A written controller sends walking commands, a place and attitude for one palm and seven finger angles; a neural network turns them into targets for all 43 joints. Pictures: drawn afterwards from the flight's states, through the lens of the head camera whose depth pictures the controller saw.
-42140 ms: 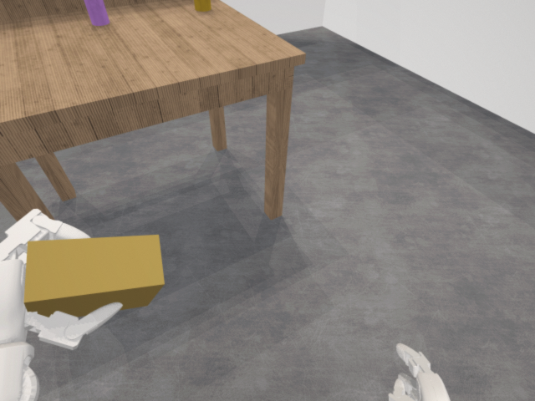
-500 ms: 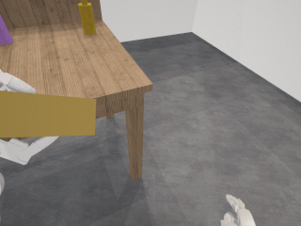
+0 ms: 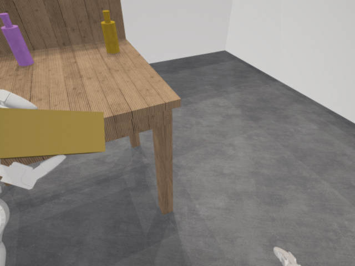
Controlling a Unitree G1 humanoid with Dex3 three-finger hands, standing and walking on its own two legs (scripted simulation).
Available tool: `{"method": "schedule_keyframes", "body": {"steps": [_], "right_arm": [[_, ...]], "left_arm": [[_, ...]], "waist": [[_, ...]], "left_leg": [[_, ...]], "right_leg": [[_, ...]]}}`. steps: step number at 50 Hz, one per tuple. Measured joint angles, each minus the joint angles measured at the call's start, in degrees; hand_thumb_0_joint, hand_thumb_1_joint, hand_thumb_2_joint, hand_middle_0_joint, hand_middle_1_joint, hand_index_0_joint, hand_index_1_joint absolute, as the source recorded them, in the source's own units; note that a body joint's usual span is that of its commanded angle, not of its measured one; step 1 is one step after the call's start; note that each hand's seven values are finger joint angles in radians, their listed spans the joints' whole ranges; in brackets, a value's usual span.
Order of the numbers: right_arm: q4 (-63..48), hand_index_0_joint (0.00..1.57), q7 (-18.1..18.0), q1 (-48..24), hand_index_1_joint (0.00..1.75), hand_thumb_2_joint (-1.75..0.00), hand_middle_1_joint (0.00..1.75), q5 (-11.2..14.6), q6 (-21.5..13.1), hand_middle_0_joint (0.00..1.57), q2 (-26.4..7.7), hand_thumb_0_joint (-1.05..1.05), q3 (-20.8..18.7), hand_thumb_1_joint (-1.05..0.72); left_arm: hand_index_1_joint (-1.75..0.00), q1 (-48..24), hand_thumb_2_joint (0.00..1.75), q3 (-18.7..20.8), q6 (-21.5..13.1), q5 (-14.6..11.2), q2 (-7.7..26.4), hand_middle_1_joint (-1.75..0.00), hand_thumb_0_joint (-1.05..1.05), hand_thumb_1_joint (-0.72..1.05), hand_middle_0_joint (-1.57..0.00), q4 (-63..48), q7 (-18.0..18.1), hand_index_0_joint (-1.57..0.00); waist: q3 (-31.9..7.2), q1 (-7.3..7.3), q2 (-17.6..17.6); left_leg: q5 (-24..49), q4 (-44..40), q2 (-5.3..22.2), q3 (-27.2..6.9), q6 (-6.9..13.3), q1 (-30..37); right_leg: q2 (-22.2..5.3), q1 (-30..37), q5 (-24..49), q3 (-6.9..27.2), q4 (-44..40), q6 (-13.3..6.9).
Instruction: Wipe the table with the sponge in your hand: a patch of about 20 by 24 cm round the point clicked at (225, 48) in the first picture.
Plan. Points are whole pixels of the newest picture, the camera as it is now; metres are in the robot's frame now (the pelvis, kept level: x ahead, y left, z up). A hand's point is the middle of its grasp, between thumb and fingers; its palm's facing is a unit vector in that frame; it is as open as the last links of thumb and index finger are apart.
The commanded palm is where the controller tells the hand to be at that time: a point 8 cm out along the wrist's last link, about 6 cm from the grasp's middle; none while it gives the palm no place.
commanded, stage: stop stepping back and stand still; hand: left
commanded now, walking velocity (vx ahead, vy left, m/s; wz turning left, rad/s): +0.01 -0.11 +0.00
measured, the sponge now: (68, 135) +0.24 +0.19 +0.26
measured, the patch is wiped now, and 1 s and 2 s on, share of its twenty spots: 1.00 1.00 1.00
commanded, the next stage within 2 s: stand and wait in 0.04 s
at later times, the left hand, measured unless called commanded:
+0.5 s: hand (33, 124) +0.25 +0.24 +0.27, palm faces +0.51 -0.80 -0.33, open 10.3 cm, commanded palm +0.19 +0.28 +0.28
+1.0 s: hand (16, 137) +0.23 +0.26 +0.26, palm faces +0.48 -0.82 -0.30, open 10.3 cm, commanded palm +0.18 +0.30 +0.28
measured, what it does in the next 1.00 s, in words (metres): stands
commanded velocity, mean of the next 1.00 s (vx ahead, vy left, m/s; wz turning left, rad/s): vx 0.00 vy -0.01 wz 0.00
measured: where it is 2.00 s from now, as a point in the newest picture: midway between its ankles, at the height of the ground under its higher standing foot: outside the picture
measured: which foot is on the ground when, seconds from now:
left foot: down 0.00-1.00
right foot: down 0.00-1.00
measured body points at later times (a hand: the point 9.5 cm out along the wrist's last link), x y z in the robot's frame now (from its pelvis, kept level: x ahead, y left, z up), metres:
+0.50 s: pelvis +0.03 +0.00 +0.01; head +0.02 +0.00 +0.46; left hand +0.22 +0.28 +0.29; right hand +0.21 -0.23 -0.07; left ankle +0.04 +0.12 -0.73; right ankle +0.04 -0.09 -0.73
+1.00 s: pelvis +0.01 +0.02 +0.01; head +0.00 +0.03 +0.46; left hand +0.20 +0.30 +0.27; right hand +0.18 -0.20 -0.07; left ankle +0.04 +0.12 -0.73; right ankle +0.04 -0.09 -0.73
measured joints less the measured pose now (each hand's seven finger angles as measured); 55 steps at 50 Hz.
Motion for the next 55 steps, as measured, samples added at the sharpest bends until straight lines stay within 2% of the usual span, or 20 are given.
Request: {"method": "schedule_keyframes", "body": {"steps": [2,4,6,8,9,10,13,14,16,18,19,23,34,43,49,55], "right_arm": [[-0.4,0.20,0.1,-1.1,0.30,-0.90,0.30,0.1,-0.2,0.21,0.4,0.01,-0.2,-0.90],[-0.6,0.20,0.6,-1.1,0.30,-0.90,0.30,0.1,-1.0,0.20,1.4,0.01,-0.3,-0.90],[-0.3,0.20,1.2,-0.8,0.30,-0.90,0.30,0.1,-1.9,0.20,2.2,0.01,0.1,-0.90],[-0.4,0.20,1.8,-0.6,0.30,-0.90,0.30,0.2,-2.4,0.20,2.7,0.01,0.9,-0.90],[-0.3,0.20,2.1,-0.7,0.30,-0.90,0.30,0.2,-2.6,0.20,2.8,0.01,1.1,-0.90],[0.2,0.20,2.4,-1.0,0.30,-0.90,0.30,0.2,-2.6,0.20,2.8,0.01,1.2,-0.90],[1.9,0.20,3.1,-1.8,0.30,-0.90,0.30,0.5,-2.2,0.21,2.7,0.01,0.7,-0.90],[2.1,0.20,3.1,-2.1,0.30,-0.90,0.30,0.6,-2.0,0.21,2.7,0.01,0.6,-0.90],[1.7,0.20,2.8,-2.5,0.30,-0.90,0.30,0.5,-1.7,0.21,2.7,0.02,0.8,-0.90],[0.4,0.20,2.4,-2.8,0.30,-0.90,0.30,0.4,-1.6,0.21,1.9,0.02,0.7,-0.90],[0.2,0.20,2.2,-3.3,0.30,-0.90,0.30,0.6,-1.4,0.21,1.7,0.02,0.4,-0.90],[-0.8,0.20,1.7,-4.4,0.30,-0.90,0.30,1.0,-0.7,0.21,1.5,0.02,0.2,-0.90],[-3.7,0.20,1.9,-5.9,0.30,-0.90,0.30,0.7,-1.2,0.20,1.5,0.01,0.2,-0.90],[-2.5,0.20,1.8,-4.9,0.30,-0.90,0.30,0.6,-0.2,0.21,2.0,0.01,0.9,-0.90],[-2.1,0.20,1.8,-4.0,0.30,-0.90,0.30,0.4,-0.2,0.21,2.4,0.01,1.5,-0.90],[-1.8,0.20,1.7,-3.4,0.30,-0.90,0.30,0.0,-0.6,0.21,2.6,0.01,1.5,-0.90]], "left_arm": [[-1.34,0.2,1.07,1.1,0.3,0.3,0.5,-1.32,-0.01,-0.55,-0.72,-0.5,0.2,-0.75],[-1.34,0.7,1.07,2.0,0.5,0.9,0.6,-1.32,-0.01,-0.55,-0.72,-0.4,0.1,-0.75],[-1.34,1.5,1.07,2.4,0.9,1.0,0.5,-1.32,-0.01,-0.55,-0.72,-0.4,0.1,-0.75],[-1.34,2.5,1.07,2.8,1.3,0.8,1.0,-1.33,-0.01,-0.55,-0.72,-1.4,0.1,-0.75],[-1.34,2.7,1.07,2.9,1.3,0.8,0.9,-1.33,-0.01,-0.55,-0.72,-2.0,0.0,-0.75],[-1.34,2.7,1.07,2.5,1.1,0.9,0.5,-1.33,-0.01,-0.55,-0.72,-2.5,-0.2,-0.75],[-1.34,2.7,1.07,0.8,0.3,0.5,-1.0,-1.32,-0.01,-0.55,-0.72,-3.9,-0.9,-0.75],[-1.34,2.8,1.07,0.7,0.0,0.5,-1.2,-1.32,-0.01,-0.55,-0.72,-4.3,-1.0,-0.75],[-1.34,2.9,1.07,0.9,-0.8,0.4,-0.9,-1.32,-0.01,-0.55,-0.72,-4.8,-0.8,-0.75],[-1.34,2.5,1.07,1.3,-1.3,0.2,-0.3,-1.32,-0.01,-0.55,-0.72,-4.9,-0.4,-0.75],[-1.34,2.2,1.07,1.4,-1.6,0.1,-0.1,-1.32,-0.01,-0.55,-0.72,-4.5,-0.4,-0.75],[-1.34,1.8,1.07,1.8,-1.1,0.2,-0.1,-1.32,-0.01,-0.55,-0.72,-2.0,-0.4,-0.75],[-1.34,5.6,1.07,0.2,0.0,0.3,-0.5,-1.33,-0.01,-0.55,-0.72,-5.5,-0.7,-0.75],[-1.34,3.2,1.07,1.0,-0.4,0.1,-0.4,-1.33,-0.01,-0.55,-0.72,-3.1,-0.3,-0.75],[-1.34,3.6,1.07,0.2,0.2,0.3,-1.6,-1.33,-0.01,-0.55,-0.72,-2.1,-0.3,-0.75],[-1.34,4.6,1.07,-0.1,-0.5,0.7,-1.1,-1.33,-0.01,-0.55,-0.72,-3.5,-0.3,-0.75]], "waist": [[1.5,-0.09,-0.7],[2.0,-0.10,-1.2],[2.4,-0.07,-0.9],[3.1,0.16,-0.4],[3.7,0.36,0.4],[4.1,0.51,1.3],[4.8,1.55,1.8],[5.0,1.87,1.4],[5.3,2.05,0.5],[5.3,1.90,1.4],[5.3,1.84,1.6],[4.4,1.71,1.3],[5.1,1.60,0.3],[4.6,2.44,0.9],[4.3,1.97,0.9],[4.4,1.57,0.3]], "left_leg": [[6.0,1.1,-0.3,0.6,-1.4,-0.6],[6.1,1.1,-0.6,1.0,-2.4,-0.3],[6.0,0.3,-0.6,0.7,-3.2,0.2],[5.2,1.6,-0.2,0.2,-3.9,0.0],[4.3,3.4,0.4,-0.3,-3.9,-0.7],[2.3,5.6,0.8,-1.3,-3.3,-1.6],[-2.0,14.2,-0.8,-3.2,-2.5,-4.3],[-2.4,14.4,-1.4,-2.9,-2.2,-4.3],[0.4,8.8,-2.1,-2.0,-1.8,-2.4],[6.2,1.1,-1.4,-2.7,-1.2,0.4],[6.3,0.3,-1.2,-3.0,-1.7,0.9],[5.4,-0.5,-1.2,-2.5,-2.6,1.5],[6.0,-1.7,-1.1,-2.1,-2.1,1.4],[7.0,-2.4,-1.5,-1.9,-1.4,1.3],[7.8,-3.1,-1.9,-1.4,-0.8,1.2],[8.5,-3.3,-2.3,-1.1,-0.3,0.8]], "right_leg": [[0.1,-2.8,-5.6,1.0,7.6,1.3],[0.0,-5.2,-7.4,1.4,14.1,2.1],[-0.3,-4.6,-7.6,0.8,12.3,2.5],[-0.4,-1.1,-3.8,-0.1,3.0,2.5],[0.2,-0.4,0.6,-0.7,1.1,1.4],[0.9,-0.3,1.7,-1.4,1.1,0.2],[1.4,1.0,1.3,-1.9,-0.5,-1.3],[1.3,1.5,1.5,-1.6,-1.4,-1.3],[0.8,2.3,1.9,-1.0,-2.5,-1.0],[1.5,2.6,1.7,-1.3,-2.6,-0.5],[1.7,2.7,1.5,-1.3,-2.4,-0.3],[1.7,4.0,2.4,-0.7,-5.0,0.1],[1.9,4.7,4.1,-0.3,-8.1,0.8],[1.5,4.9,5.6,0.0,-9.6,1.4],[1.1,4.7,6.6,0.4,-10.2,1.9],[0.7,4.2,7.3,0.6,-10.3,2.4]]}}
